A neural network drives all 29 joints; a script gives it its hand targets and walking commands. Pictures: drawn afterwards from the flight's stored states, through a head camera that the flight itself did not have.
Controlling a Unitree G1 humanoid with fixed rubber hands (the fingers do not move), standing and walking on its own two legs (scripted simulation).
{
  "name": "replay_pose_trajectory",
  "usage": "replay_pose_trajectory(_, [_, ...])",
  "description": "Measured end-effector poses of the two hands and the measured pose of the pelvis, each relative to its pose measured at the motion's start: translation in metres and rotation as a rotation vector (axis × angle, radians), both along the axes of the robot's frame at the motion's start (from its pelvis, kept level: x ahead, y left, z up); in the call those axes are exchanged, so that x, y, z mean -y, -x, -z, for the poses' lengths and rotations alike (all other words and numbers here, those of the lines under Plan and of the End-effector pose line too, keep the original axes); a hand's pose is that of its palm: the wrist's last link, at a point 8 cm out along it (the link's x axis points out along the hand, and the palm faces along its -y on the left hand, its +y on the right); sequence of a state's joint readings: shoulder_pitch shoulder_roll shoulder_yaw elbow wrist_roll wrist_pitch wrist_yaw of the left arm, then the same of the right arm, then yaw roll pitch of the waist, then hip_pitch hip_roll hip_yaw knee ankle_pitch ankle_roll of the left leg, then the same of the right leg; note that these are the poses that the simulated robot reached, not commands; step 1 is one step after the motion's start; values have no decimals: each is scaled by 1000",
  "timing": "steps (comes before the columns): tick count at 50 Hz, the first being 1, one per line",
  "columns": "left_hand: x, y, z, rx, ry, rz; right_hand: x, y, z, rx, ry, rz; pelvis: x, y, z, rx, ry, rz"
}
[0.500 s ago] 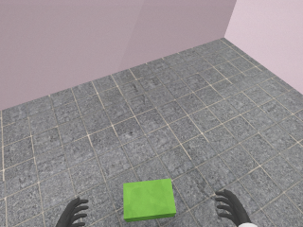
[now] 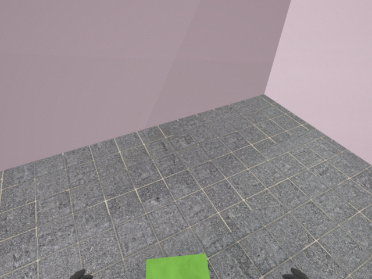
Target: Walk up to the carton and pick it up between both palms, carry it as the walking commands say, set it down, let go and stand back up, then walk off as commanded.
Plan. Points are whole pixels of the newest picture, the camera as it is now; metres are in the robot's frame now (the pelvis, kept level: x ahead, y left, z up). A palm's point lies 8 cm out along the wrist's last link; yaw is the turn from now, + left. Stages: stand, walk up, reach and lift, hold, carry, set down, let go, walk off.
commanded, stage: stand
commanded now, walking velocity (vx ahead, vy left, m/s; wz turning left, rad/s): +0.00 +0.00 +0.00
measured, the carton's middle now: out of the picture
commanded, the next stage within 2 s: walk off in 1.70 s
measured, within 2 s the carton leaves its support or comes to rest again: neither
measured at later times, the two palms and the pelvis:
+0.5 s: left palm out of the picture +0.04 +0.30 -0.11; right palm out of the picture +0.06 -0.28 -0.10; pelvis -0.01 +0.01 +0.00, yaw -1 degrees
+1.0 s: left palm out of the picture +0.00 +0.31 -0.12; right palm out of the picture +0.00 -0.28 -0.11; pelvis -0.04 +0.02 +0.00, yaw -1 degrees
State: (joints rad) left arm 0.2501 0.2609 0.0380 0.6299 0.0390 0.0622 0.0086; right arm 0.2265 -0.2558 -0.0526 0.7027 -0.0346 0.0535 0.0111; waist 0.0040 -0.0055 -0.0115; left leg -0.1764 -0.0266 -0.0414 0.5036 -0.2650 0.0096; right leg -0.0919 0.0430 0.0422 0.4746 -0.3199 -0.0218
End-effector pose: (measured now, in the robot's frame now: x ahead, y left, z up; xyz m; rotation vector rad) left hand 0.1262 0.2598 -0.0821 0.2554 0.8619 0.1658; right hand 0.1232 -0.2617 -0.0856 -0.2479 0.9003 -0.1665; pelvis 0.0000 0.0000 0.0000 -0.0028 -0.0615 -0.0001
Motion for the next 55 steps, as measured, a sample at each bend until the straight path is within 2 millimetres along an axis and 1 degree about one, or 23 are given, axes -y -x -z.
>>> replay_pose_trajectory(3, [-16,13,4,-22,-26,-30,12,10,1,-17,30,30,-1,-4,0,-11,0,3])
replay_pose_trajectory(6, [-28,26,8,-52,-44,-50,20,19,2,-32,52,46,-2,-6,-1,-15,0,6])
replay_pose_trajectory(11, [-38,46,15,-104,-52,-59,25,31,3,-54,72,58,-4,-6,-2,-15,1,9])
replay_pose_trajectory(19, [-38,69,24,-160,-34,-54,19,49,7,-90,76,45,-10,4,-3,-6,3,14])
replay_pose_trajectory(26, [-37,86,30,-205,-15,-44,15,70,12,-137,74,44,-14,14,-4,-4,2,19])
replay_pose_trajectory(32, [-43,101,32,-244,-25,-46,16,90,16,-180,68,62,-16,21,-5,-3,3,20])
replay_pose_trajectory(38, [-49,110,33,-268,-36,-48,17,106,19,-216,72,73,-18,27,-5,3,5,20])
replay_pose_trajectory(45, [-52,118,34,-293,-41,-49,17,115,21,-238,70,80,-20,34,-5,5,5,21])
replay_pose_trajectory(55, [-54,130,35,-326,-41,-54,16,121,24,-265,65,79,-21,39,-5,6,3,22])
